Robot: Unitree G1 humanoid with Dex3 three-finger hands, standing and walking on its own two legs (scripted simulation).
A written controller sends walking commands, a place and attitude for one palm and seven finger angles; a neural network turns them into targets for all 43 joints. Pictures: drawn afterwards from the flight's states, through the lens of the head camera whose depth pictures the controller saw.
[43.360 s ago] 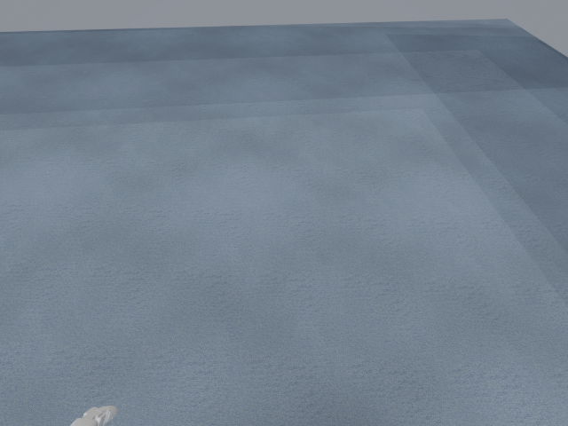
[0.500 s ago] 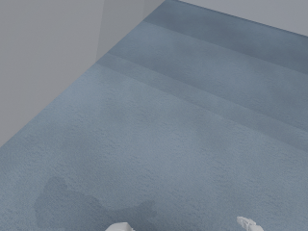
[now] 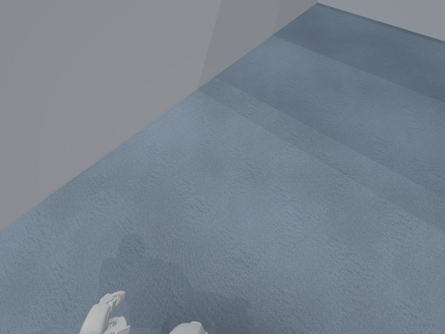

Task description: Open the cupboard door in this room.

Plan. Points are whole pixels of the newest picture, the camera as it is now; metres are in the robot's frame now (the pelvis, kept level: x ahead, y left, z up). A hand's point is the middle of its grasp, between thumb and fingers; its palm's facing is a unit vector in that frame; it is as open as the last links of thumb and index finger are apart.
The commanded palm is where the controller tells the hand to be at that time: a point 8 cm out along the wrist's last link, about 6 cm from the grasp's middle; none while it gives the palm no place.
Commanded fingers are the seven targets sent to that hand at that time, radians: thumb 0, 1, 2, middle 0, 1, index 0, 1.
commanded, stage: turn to face it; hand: left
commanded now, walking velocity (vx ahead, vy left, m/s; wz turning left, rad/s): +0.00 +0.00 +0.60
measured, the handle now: out of the picture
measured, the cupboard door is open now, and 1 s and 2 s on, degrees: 47 47 47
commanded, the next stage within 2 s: none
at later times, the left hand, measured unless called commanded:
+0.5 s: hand out of the picture -0.01 +0.24 -0.17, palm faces +0.36 -0.89 -0.27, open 7.4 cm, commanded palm none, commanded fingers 0.00 0.90 0.90 -0.20 -0.30 -0.20 -0.30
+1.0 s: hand out of the picture -0.01 +0.16 -0.14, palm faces +0.59 -0.77 -0.24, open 7.4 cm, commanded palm none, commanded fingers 0.00 0.90 0.90 -0.20 -0.30 -0.20 -0.30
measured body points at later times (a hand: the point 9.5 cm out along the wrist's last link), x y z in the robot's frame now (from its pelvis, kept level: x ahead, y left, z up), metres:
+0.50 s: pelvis +0.01 +0.00 +0.00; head +0.05 +0.04 +0.44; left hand -0.03 +0.29 -0.15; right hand +0.21 -0.20 -0.12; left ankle -0.01 +0.11 -0.73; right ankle +0.02 -0.14 -0.66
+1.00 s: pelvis +0.04 -0.04 +0.01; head +0.09 -0.02 +0.46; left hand -0.04 +0.20 -0.13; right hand +0.26 -0.21 -0.14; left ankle -0.04 +0.06 -0.67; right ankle +0.09 -0.14 -0.73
